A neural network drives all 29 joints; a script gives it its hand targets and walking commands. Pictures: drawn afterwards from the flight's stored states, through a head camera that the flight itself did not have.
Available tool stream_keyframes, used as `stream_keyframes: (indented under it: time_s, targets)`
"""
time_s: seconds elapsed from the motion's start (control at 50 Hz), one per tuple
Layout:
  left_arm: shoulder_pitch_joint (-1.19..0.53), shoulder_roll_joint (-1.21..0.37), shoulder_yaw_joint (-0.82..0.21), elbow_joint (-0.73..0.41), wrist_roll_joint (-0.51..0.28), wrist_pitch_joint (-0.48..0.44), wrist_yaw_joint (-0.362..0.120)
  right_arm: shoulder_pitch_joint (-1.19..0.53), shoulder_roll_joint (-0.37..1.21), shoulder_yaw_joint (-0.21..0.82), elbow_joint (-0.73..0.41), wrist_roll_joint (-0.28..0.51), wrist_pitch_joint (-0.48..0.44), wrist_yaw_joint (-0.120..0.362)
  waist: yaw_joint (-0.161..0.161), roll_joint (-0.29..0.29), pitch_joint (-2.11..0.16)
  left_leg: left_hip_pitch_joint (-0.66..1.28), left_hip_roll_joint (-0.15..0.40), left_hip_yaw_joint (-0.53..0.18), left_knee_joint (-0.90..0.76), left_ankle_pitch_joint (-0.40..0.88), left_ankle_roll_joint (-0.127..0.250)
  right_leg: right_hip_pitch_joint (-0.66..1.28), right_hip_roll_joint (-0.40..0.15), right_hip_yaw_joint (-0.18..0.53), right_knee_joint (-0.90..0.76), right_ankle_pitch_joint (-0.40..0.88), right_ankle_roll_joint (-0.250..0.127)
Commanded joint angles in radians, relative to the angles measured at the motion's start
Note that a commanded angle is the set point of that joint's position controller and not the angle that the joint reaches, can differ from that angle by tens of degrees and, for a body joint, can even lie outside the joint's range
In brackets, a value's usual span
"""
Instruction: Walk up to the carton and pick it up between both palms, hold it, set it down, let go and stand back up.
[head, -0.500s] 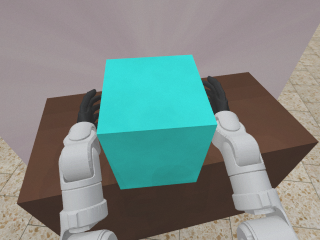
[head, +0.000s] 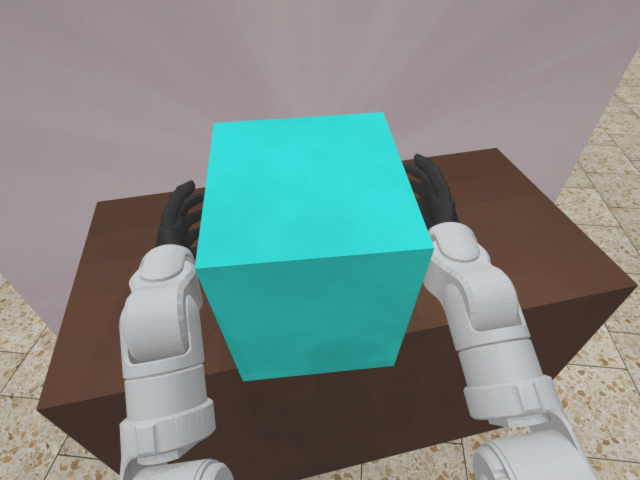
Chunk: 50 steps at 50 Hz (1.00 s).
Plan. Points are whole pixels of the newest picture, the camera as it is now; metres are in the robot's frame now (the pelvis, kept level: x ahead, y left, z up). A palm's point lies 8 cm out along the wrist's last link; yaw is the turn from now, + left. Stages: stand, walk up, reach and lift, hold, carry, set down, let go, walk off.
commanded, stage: hold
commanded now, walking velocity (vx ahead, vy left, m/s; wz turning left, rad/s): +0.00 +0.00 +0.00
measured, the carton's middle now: (310, 252) +0.37 +0.01 +0.12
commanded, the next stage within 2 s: none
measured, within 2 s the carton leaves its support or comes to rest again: neither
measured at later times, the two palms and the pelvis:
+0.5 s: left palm (178, 253) +0.34 +0.15 +0.16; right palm (436, 226) +0.36 -0.14 +0.17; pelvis +0.00 +0.00 +0.00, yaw +0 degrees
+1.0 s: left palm (175, 256) +0.34 +0.16 +0.16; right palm (432, 228) +0.36 -0.14 +0.17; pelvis +0.00 +0.00 +0.00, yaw +0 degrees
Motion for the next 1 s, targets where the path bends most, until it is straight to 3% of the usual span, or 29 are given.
stream_keyframes:
  time_s: [0.0, 0.08, 0.22, 0.3, 0.42, 0.56, 0.68, 0.74, 0.86, 0.9, 0.98]
  targets:
    - [-0.666, -0.355, -0.445, -0.212, -0.186, -0.086, -0.160, -0.579, 0.428, 0.322, -0.282, 0.121, -0.069, 0.097, 0.013, 0.013, -0.483, 0.180, -0.002, 0.008, 0.055, 0.297, -0.002, 0.120, -0.007, -0.006, 0.069, 0.298, 0.074]
    - [-0.674, -0.361, -0.467, -0.259, -0.196, -0.080, -0.155, -0.591, 0.445, 0.350, -0.314, 0.139, -0.071, 0.092, 0.014, 0.029, -0.528, 0.202, -0.003, 0.005, 0.061, 0.353, -0.002, 0.148, -0.012, 0.001, 0.075, 0.361, 0.073]
    - [-0.683, -0.340, -0.466, -0.202, -0.189, -0.076, -0.160, -0.574, 0.415, 0.296, -0.264, 0.104, -0.068, 0.092, -0.013, 0.033, -0.455, 0.184, 0.002, 0.010, 0.053, 0.257, -0.003, 0.092, -0.010, -0.004, 0.050, 0.243, 0.072]
    - [-0.704, -0.360, -0.461, -0.194, -0.190, -0.091, -0.162, -0.592, 0.427, 0.292, -0.260, 0.100, -0.076, 0.094, -0.008, 0.040, -0.472, 0.175, -0.001, 0.013, 0.045, 0.227, 0.006, 0.095, -0.012, -0.005, 0.051, 0.231, 0.070]
    - [-0.706, -0.359, -0.461, -0.187, -0.192, -0.107, -0.153, -0.625, 0.439, 0.323, -0.290, 0.101, -0.083, 0.097, 0.005, 0.000, -0.528, 0.179, 0.002, 0.007, 0.044, 0.251, 0.010, 0.110, -0.011, -0.013, 0.063, 0.262, 0.076]
    - [-0.673, -0.345, -0.442, -0.182, -0.173, -0.091, -0.155, -0.568, 0.418, 0.304, -0.249, 0.105, -0.074, 0.096, 0.006, 0.018, -0.462, 0.170, 0.005, 0.010, 0.037, 0.242, 0.002, 0.108, -0.008, -0.007, 0.052, 0.240, 0.075]
    - [-0.691, -0.369, -0.493, -0.261, -0.204, -0.093, -0.143, -0.602, 0.453, 0.364, -0.328, 0.145, -0.082, 0.094, 0.013, 0.019, -0.558, 0.195, 0.000, 0.009, 0.057, 0.345, 0.008, 0.145, -0.012, -0.002, 0.084, 0.358, 0.076]
    - [-0.674, -0.370, -0.507, -0.277, -0.218, -0.083, -0.146, -0.586, 0.442, 0.372, -0.352, 0.150, -0.073, 0.085, 0.000, 0.023, -0.555, 0.199, -0.001, 0.002, 0.071, 0.389, -0.003, 0.162, -0.010, 0.001, 0.087, 0.399, 0.078]
    - [-0.634, -0.333, -0.466, -0.241, -0.192, -0.056, -0.168, -0.514, 0.399, 0.315, -0.280, 0.123, -0.049, 0.075, -0.014, 0.044, -0.420, 0.180, 0.000, 0.009, 0.057, 0.300, -0.010, 0.125, -0.009, -0.004, 0.052, 0.302, 0.080]
    - [-0.636, -0.324, -0.455, -0.237, -0.180, -0.052, -0.172, -0.522, 0.392, 0.299, -0.274, 0.121, -0.051, 0.075, -0.006, 0.042, -0.398, 0.173, 0.000, 0.010, 0.051, 0.281, -0.011, 0.125, -0.008, -0.005, 0.049, 0.273, 0.075]
    - [-0.665, -0.348, -0.480, -0.267, -0.200, -0.066, -0.164, -0.561, 0.399, 0.304, -0.319, 0.120, -0.066, 0.086, -0.011, 0.057, -0.486, 0.231, 0.004, 0.007, 0.062, 0.337, -0.012, 0.103, -0.006, -0.006, 0.041, 0.265, 0.067]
